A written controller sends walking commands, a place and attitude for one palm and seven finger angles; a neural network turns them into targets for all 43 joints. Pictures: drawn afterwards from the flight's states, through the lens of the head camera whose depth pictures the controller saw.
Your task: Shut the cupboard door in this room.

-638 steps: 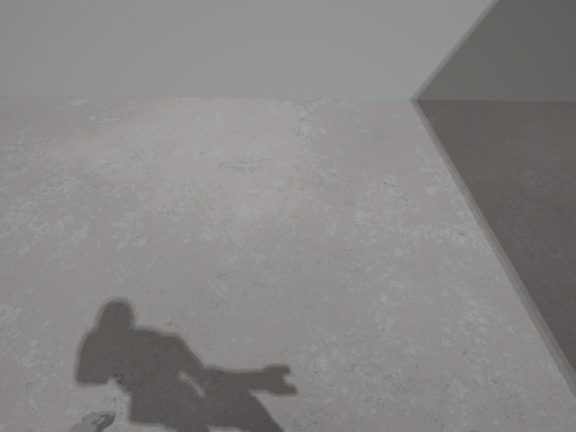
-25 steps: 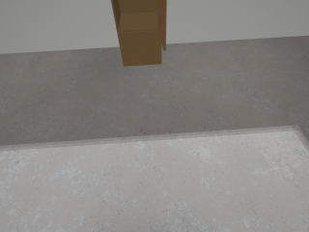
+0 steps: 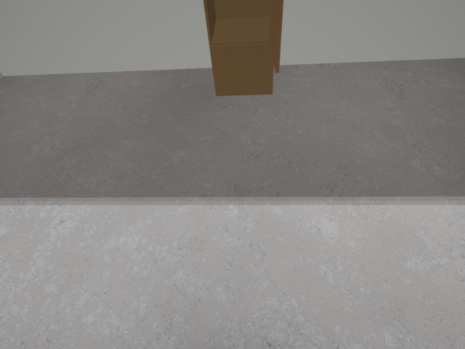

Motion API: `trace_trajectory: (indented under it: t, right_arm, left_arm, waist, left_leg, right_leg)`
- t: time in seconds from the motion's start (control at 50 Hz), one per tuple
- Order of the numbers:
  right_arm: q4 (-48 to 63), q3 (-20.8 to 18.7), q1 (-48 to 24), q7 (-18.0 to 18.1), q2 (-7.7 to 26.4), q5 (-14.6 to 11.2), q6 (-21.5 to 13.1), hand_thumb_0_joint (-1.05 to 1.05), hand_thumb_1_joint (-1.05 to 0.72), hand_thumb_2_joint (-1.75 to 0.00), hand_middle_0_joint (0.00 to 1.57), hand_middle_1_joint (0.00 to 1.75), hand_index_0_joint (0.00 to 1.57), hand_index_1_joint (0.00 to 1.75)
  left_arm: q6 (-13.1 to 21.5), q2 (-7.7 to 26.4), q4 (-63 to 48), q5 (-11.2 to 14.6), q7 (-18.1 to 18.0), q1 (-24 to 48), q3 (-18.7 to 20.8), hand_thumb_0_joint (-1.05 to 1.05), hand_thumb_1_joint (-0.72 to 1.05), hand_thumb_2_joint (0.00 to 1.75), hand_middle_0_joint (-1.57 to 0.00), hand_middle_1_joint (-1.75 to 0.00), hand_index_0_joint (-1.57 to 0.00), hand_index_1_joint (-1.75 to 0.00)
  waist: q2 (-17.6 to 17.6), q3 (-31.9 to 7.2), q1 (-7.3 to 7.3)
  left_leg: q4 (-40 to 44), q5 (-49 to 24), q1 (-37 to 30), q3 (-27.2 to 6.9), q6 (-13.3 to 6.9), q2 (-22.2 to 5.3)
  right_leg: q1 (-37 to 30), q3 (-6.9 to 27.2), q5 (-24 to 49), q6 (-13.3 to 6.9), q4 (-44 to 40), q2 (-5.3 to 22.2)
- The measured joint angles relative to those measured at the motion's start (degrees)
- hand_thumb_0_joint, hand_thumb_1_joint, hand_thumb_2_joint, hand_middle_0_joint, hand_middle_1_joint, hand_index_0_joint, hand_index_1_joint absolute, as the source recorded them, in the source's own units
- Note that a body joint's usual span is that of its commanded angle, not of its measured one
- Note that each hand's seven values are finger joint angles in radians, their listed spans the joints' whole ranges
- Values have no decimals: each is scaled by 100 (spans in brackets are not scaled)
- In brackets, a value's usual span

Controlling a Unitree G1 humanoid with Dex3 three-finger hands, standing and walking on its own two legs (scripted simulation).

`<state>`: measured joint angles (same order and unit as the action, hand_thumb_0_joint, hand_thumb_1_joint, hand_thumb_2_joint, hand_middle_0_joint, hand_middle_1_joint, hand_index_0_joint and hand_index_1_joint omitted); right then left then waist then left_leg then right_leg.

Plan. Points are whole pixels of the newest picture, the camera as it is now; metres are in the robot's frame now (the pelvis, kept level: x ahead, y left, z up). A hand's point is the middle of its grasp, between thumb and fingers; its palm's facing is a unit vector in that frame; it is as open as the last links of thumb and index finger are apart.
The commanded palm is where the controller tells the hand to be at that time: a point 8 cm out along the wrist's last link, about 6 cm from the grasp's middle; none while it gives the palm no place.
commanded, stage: stand and wait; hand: left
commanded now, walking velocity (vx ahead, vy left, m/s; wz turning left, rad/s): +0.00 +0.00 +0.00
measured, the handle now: out of the picture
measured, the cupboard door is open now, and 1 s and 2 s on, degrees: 93 93 93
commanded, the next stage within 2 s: turn or walk to find it in 0.46 s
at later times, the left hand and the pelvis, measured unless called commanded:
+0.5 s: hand out of the picture -0.04 +0.18 -0.17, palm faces +0.08 -0.98 -0.17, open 7.4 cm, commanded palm none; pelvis -0.02 +0.01 +0.01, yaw +1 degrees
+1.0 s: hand out of the picture +0.02 +0.13 -0.15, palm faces +0.09 -0.97 -0.22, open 7.3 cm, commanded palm none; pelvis +0.03 -0.03 +0.01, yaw +3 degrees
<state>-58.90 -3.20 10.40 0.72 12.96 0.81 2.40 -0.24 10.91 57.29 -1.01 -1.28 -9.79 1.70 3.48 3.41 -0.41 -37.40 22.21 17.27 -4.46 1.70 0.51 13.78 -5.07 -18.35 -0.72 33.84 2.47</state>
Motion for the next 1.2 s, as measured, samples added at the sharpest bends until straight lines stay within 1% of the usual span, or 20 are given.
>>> trace_trajectory:
  t: [0.04,0.08,0.14,0.18,0.24,0.28,0.32,0.34,0.42,0.56,0.62,0.7,0.76,0.8,0.82,0.86,0.88,0.94,1.08,1.2]
  right_arm:
    - [-40,-33,64,-7,50,15,82,0,-91,-90,20,30,20,30]
    - [-91,-49,85,-27,86,25,109,0,-91,-90,20,30,20,30]
    - [-131,-48,130,-45,106,19,84,0,-91,-90,20,30,20,30]
    - [-173,-32,164,-45,85,9,69,0,-91,-90,20,30,19,30]
    - [-255,20,190,-28,6,-5,42,0,-91,-90,20,30,19,30]
    - [-306,69,192,-9,-56,-12,-4,0,-91,-90,20,30,19,30]
    - [-354,123,212,13,-99,-21,-97,0,-91,-90,20,30,19,30]
    - [-393,141,220,28,-123,-18,-155,0,-91,-90,20,30,19,30]
    - [-570,241,194,75,-355,-3,-223,0,-91,-90,20,30,19,30]
    - [-621,262,305,124,-366,25,-249,1,-93,-90,20,30,20,30]
    - [-571,227,489,73,-391,66,-235,0,-92,-90,20,30,20,30]
    - [-550,175,759,38,-425,76,-294,0,-91,-90,20,30,20,30]
    - [-619,164,969,47,-416,83,-324,0,-91,-90,20,30,20,30]
    - [-697,176,1086,67,-412,68,-322,0,-91,-90,20,30,20,30]
    - [-737,179,1136,77,-401,43,-317,0,-91,-90,20,30,20,30]
    - [-810,183,1189,84,-382,6,-227,0,-91,-90,20,30,20,30]
    - [-832,182,1191,82,-382,3,-171,0,-91,-90,20,30,20,30]
    - [-850,176,1021,89,-367,-5,-108,0,-91,-90,20,30,20,30]
    - [-653,116,426,16,-290,26,-190,0,-91,-90,20,30,19,30]
    - [-530,34,76,-81,-260,77,-204,0,-92,-90,20,30,19,30]
  left_arm:
    - [20,-75,-26,-12,5,-80,-29,0,91,89,-20,-30,-19,-30]
    - [0,-139,-5,-14,-2,-163,-50,0,91,89,-20,-30,-20,-30]
    - [-20,-215,73,-22,12,-260,-92,0,91,89,-20,-30,-20,-30]
    - [-11,-244,122,-31,0,-310,-96,0,91,89,-20,-30,-20,-30]
    - [8,-213,193,-46,2,-375,-84,0,92,89,-20,-30,-20,-30]
    - [17,-189,265,-38,4,-406,-78,0,92,89,-20,-30,-20,-30]
    - [5,-178,357,5,-2,-444,-81,0,92,89,-20,-30,-20,-30]
    - [-10,-173,411,33,-4,-457,-83,0,92,89,-20,-30,-20,-30]
    - [-69,-115,662,61,-15,-523,-91,0,91,89,-20,-30,-20,-30]
    - [-79,-221,932,27,31,-704,-164,0,91,89,-20,-30,-19,-30]
    - [-128,-232,915,-28,101,-833,-119,0,91,89,-20,-30,-19,-30]
    - [-160,-206,830,-66,179,-930,-41,0,91,89,-20,-30,-19,-30]
    - [-109,-198,736,-60,199,-883,-12,0,91,89,-20,-30,-19,-30]
    - [4,-186,653,-41,188,-830,-10,0,91,89,-20,-30,-19,-30]
    - [85,-199,636,-41,163,-786,-9,0,91,89,-20,-30,-19,-30]
    - [197,-260,614,-24,103,-694,-28,0,91,89,-20,-30,-19,-30]
    - [234,-286,594,-9,80,-674,-40,0,91,89,-20,-30,-19,-30]
    - [273,-384,588,15,6,-638,-90,0,91,89,-20,-30,-19,-30]
    - [283,-634,836,17,18,-797,-215,0,92,89,-20,-30,-19,-30]
    - [377,-718,988,-49,64,-1205,-141,0,91,89,-20,-30,-20,-30]
  waist:
    - [-3,-54,16]
    - [-23,-69,38]
    - [-38,-65,9]
    - [-64,-54,14]
    - [-156,-32,81]
    - [-215,-16,123]
    - [-214,-24,136]
    - [-201,-37,132]
    - [-431,-67,237]
    - [-389,-264,216]
    - [-358,-379,177]
    - [-290,-379,46]
    - [-216,-317,-34]
    - [-190,-248,-35]
    - [-136,-200,-30]
    - [-14,-139,-49]
    - [-15,-139,-43]
    - [-96,-86,33]
    - [-151,-60,81]
    - [-266,-193,267]
  left_leg:
    - [-841,370,267,54,-56,68]
    - [-1484,323,426,142,-76,37]
    - [-1758,105,438,228,-37,-97]
    - [-1562,68,310,283,-3,-193]
    - [-881,157,-17,394,17,-285]
    - [-208,30,-305,471,21,-311]
    - [682,-541,-679,505,-2,-338]
    - [966,-487,-816,489,63,-380]
    - [1047,-458,-978,590,56,-322]
    - [1226,-554,-1190,710,-49,-291]
    - [1207,-449,-1167,773,-122,-287]
    - [1272,-459,-1172,829,-158,-285]
    - [1373,-473,-1221,818,-66,-271]
    - [1188,-347,-1174,811,42,-272]
    - [926,-195,-1083,771,43,-311]
    - [113,364,-752,636,-67,-356]
    - [-330,541,-542,598,-99,-328]
    - [-1236,453,-9,618,-110,-307]
    - [-1340,-298,520,698,-6,-525]
    - [-1346,-400,695,878,12,-636]
  right_leg:
    - [-56,-51,-17,-111,-75,59]
    - [-136,-54,75,-135,-244,81]
    - [-211,-101,215,-152,-451,72]
    - [-220,-141,272,-167,-531,49]
    - [-162,-166,321,-187,-562,14]
    - [-106,-192,333,-178,-534,-11]
    - [-27,-249,293,-139,-414,-63]
    - [21,-289,251,-113,-322,-91]
    - [-163,-192,402,-35,-508,-52]
    - [-376,-79,499,51,-777,-50]
    - [-193,-23,-190,97,-394,-39]
    - [300,-70,-615,94,889,-8]
    - [388,-112,-634,128,877,48]
    - [184,-149,-243,175,153,65]
    - [115,-214,95,52,-13,42]
    - [23,-398,-2,-190,71,-7]
    - [-61,-475,-84,-258,20,4]
    - [-346,-564,-49,-311,-356,15]
    - [-770,-624,119,-337,-980,-139]
    - [-1048,-635,5,-269,-1196,-204]
